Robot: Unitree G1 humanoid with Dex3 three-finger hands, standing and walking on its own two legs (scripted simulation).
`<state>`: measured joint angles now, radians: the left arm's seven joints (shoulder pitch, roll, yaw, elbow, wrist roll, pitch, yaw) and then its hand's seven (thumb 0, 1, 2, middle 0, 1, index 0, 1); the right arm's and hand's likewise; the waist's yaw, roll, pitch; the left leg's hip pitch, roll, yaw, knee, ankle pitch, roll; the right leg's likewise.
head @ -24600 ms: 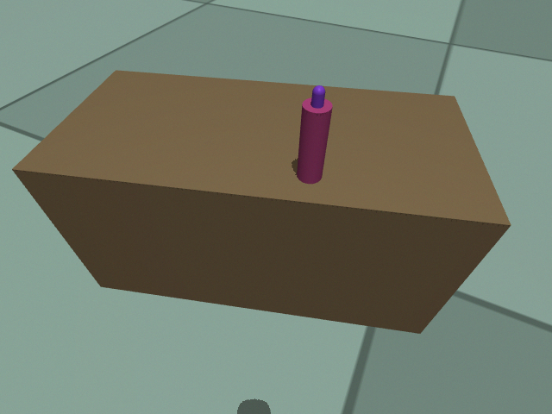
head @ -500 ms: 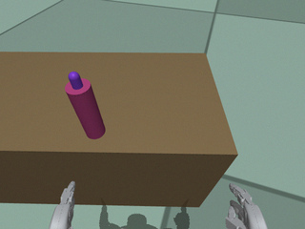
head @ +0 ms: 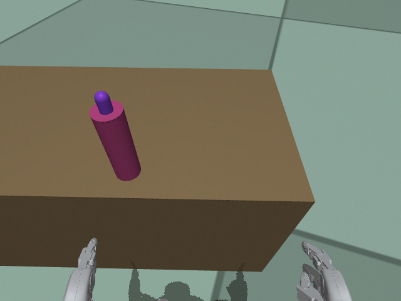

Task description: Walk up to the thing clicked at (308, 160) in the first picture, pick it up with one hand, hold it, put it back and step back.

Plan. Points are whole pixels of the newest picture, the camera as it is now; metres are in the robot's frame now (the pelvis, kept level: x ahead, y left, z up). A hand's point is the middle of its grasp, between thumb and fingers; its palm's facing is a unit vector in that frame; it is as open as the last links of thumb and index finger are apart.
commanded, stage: home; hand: left
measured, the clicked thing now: (116, 138) +0.46 +0.21 +0.06
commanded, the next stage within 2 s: stand in 1.12 s
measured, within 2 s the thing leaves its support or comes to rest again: neither
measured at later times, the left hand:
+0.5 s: hand (115, 285) +0.18 +0.17 -0.05, palm faces +0.12 -0.97 -0.23, open 17.3 cm
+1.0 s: hand (105, 299) +0.16 +0.20 -0.08, palm faces -0.04 -0.93 -0.37, open 17.5 cm
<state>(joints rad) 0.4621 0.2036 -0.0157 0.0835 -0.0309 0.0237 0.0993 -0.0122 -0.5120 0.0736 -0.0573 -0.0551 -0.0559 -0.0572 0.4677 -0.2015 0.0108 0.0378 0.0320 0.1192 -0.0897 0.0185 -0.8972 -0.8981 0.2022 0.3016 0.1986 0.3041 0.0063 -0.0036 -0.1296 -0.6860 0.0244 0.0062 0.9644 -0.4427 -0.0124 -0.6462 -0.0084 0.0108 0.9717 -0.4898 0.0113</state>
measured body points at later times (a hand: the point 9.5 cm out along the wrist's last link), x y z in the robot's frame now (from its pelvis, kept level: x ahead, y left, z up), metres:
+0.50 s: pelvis +0.00 +0.00 +0.00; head +0.03 +0.00 +0.45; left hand +0.17 +0.23 -0.03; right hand +0.17 -0.23 -0.03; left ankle +0.02 +0.13 -0.68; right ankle +0.00 -0.13 -0.68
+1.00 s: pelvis +0.00 -0.01 +0.01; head +0.02 -0.01 +0.46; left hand +0.16 +0.24 -0.05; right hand +0.14 -0.26 -0.09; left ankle +0.02 +0.13 -0.68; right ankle +0.00 -0.13 -0.68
